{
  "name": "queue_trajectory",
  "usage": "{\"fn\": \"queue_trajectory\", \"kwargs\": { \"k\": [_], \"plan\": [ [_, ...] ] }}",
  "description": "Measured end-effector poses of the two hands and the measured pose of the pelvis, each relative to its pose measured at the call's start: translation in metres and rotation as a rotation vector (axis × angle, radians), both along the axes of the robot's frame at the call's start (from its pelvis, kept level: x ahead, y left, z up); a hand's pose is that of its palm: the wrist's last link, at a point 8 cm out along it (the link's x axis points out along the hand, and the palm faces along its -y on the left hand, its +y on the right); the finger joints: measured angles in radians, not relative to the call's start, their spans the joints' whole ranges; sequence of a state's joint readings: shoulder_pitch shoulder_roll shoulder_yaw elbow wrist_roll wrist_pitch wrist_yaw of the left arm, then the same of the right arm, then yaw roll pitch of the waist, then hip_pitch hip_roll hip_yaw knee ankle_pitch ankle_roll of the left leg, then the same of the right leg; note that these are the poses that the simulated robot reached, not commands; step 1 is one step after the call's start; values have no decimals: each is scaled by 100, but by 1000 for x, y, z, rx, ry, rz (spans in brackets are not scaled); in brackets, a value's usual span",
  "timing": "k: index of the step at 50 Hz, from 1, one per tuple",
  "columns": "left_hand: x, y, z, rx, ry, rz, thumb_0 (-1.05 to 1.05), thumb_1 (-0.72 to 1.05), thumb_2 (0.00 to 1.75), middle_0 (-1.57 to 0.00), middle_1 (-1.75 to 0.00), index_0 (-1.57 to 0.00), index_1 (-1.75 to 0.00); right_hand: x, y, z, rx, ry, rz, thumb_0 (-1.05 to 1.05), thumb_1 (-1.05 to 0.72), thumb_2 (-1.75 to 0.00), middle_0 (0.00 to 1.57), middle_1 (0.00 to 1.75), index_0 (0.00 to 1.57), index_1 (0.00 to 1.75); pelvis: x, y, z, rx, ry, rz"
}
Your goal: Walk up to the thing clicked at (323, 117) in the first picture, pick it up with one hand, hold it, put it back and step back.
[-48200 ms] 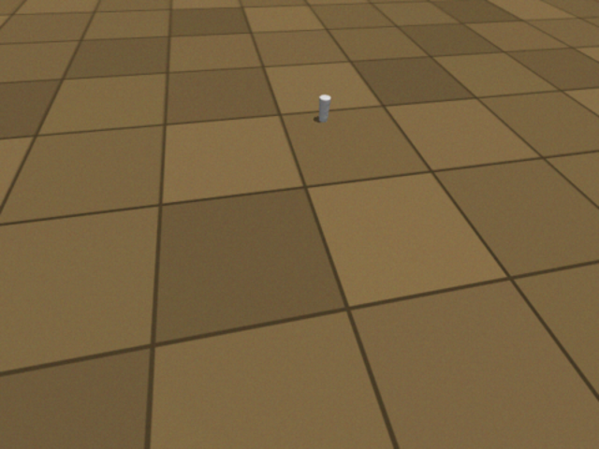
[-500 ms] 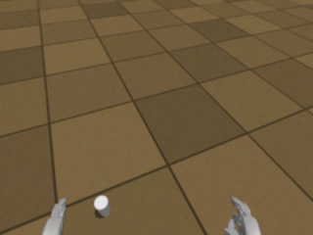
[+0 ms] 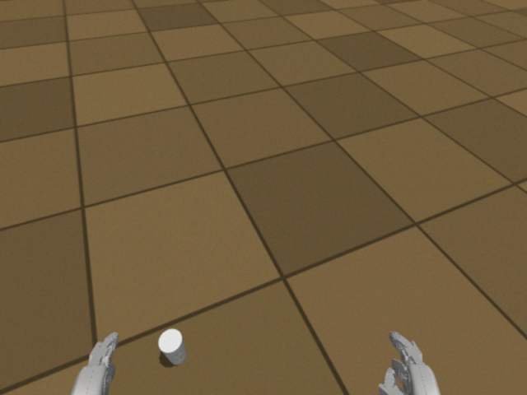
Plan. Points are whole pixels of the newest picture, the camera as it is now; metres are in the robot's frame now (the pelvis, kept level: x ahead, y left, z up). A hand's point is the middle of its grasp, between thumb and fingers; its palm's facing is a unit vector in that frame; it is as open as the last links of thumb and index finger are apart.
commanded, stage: stand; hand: left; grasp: from the side
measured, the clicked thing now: (174, 348) +0.42 +0.27 -0.64
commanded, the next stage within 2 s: none
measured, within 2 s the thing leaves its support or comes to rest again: neither
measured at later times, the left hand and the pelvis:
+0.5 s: hand out of the picture +0.11 +0.24 -0.11, palm faces -0.02 -0.94 -0.35, open 7.6 cm; pelvis +0.00 +0.00 +0.02, yaw +0 degrees
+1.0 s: hand out of the picture +0.04 +0.25 -0.10, palm faces +0.00 -0.94 -0.35, open 7.4 cm; pelvis -0.01 +0.01 +0.06, yaw +0 degrees
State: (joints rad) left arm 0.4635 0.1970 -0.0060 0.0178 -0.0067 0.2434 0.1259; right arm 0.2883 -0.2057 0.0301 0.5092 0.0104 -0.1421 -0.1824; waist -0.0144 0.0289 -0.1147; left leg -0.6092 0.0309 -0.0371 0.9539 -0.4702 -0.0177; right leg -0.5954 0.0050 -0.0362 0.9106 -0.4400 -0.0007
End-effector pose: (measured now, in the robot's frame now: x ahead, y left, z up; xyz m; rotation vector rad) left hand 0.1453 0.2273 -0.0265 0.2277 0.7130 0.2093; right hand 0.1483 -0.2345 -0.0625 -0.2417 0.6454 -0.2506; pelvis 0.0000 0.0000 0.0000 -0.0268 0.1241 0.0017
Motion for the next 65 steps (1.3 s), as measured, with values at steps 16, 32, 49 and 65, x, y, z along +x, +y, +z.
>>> {"fn": "queue_trajectory", "kwargs": {
  "k": [16,32,49,65],
  "plan": [
    [1,17,-22,64,57,-102,0,61,83,-20,-29,-20,-29,-8,-10,-18,-41,220,139,1,-90,-90,20,30,20,30,-5,-2,8,27,-70,-2],
    [-75,65,-46,53,408,15,1,89,89,-20,-30,-20,-30,-79,-46,-14,-16,518,10,1,-91,-90,20,30,20,30,-1,6,38,32,-149,0],
    [-108,66,-36,44,524,59,0,90,89,-21,-30,-20,-30,-88,-34,-12,42,567,12,1,-91,-90,20,30,20,30,-9,6,56,33,-195,1],
    [-112,67,-36,42,542,56,0,90,89,-20,-30,-20,-30,-109,-53,-6,17,612,-29,1,-91,-90,20,30,20,30,-16,3,59,30,-196,-3]
  ]
}}
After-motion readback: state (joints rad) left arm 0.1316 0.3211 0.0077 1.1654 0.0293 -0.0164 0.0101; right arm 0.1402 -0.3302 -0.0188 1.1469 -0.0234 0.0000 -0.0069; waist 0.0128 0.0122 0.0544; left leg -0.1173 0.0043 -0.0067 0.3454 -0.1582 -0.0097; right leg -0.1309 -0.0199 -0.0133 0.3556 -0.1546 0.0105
